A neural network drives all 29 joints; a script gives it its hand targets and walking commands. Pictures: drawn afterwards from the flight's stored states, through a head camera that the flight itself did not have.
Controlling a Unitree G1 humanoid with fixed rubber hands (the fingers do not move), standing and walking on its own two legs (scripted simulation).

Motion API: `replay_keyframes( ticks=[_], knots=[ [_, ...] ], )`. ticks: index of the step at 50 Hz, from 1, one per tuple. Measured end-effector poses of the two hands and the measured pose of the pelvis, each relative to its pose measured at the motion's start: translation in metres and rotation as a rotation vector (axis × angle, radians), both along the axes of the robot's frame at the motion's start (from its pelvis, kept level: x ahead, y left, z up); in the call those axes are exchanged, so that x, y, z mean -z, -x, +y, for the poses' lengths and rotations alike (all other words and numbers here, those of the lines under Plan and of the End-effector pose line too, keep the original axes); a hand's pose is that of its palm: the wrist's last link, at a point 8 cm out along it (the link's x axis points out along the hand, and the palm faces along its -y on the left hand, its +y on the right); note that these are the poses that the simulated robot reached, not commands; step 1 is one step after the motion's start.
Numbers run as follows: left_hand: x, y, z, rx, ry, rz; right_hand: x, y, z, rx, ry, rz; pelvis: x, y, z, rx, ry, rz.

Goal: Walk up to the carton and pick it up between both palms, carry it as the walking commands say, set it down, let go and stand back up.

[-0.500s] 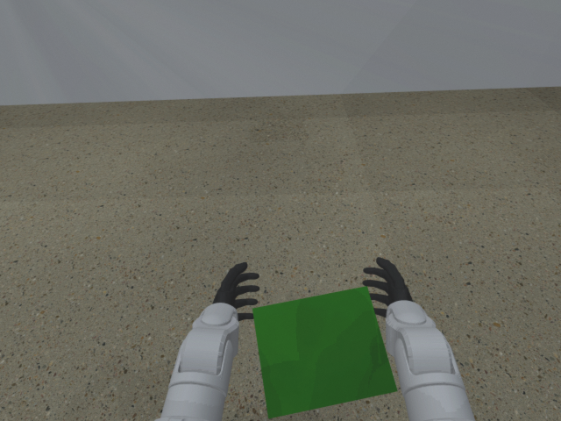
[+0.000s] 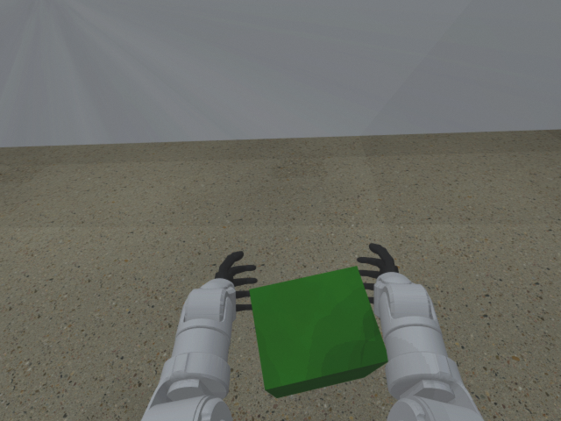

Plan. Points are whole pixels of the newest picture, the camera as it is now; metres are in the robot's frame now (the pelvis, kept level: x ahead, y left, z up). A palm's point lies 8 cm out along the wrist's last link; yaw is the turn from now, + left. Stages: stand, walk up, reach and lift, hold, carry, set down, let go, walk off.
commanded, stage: set down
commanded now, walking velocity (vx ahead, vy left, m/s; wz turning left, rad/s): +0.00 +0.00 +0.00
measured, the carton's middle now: (313, 338) +0.30 -0.02 -0.05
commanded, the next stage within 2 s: none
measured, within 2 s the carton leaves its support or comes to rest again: neither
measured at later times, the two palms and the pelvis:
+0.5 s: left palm (224, 306) +0.33 +0.13 +0.00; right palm (370, 306) +0.32 -0.12 +0.00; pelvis +0.00 +0.02 +0.00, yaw +0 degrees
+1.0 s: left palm (237, 336) +0.34 +0.12 -0.10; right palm (366, 330) +0.35 -0.13 -0.10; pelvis +0.00 +0.00 -0.04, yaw +0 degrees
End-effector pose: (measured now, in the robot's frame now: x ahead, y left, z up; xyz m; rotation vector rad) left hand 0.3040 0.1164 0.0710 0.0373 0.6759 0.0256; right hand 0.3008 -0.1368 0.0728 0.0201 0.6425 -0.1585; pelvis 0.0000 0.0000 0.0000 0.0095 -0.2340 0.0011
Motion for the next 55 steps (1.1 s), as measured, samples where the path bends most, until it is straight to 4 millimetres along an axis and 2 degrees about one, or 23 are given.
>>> replay_keyframes(
  ticks=[5, 9, 15, 22, 36, 45, 55],
  knots=[
    [-0.013, -0.012, 0.000, -0.016, -0.022, -0.034, -0.010, -0.007, 0.002, 0.006, 0.018, -0.020, 0.000, 0.002, 0.000, -0.017, 0.014, -0.017],
    [-0.007, -0.016, 0.001, -0.019, -0.018, -0.011, -0.006, -0.011, 0.002, 0.002, 0.029, 0.006, -0.002, 0.000, 0.005, 0.001, 0.015, 0.002],
    [0.026, -0.014, 0.008, -0.043, -0.014, 0.029, 0.023, -0.016, 0.009, -0.027, 0.050, 0.053, -0.003, -0.001, 0.011, 0.014, 0.012, 0.056],
    [0.055, -0.024, 0.014, -0.047, -0.028, 0.026, 0.058, -0.020, 0.016, -0.015, 0.040, 0.056, 0.000, -0.002, 0.016, 0.011, 0.012, 0.155],
    [0.106, -0.039, 0.008, -0.023, -0.047, 0.000, 0.109, -0.036, 0.009, -0.024, 0.050, 0.040, 0.011, -0.006, 0.012, 0.013, 0.001, 0.352],
    [0.145, -0.039, 0.008, -0.066, -0.045, -0.012, 0.147, -0.043, 0.010, -0.030, 0.037, 0.026, 0.030, -0.001, 0.002, 0.004, 0.001, 0.470],
    [0.189, -0.043, 0.009, -0.103, -0.037, -0.031, 0.191, -0.047, 0.012, -0.005, 0.030, 0.007, 0.062, 0.009, -0.008, -0.004, 0.009, 0.588]
  ],
)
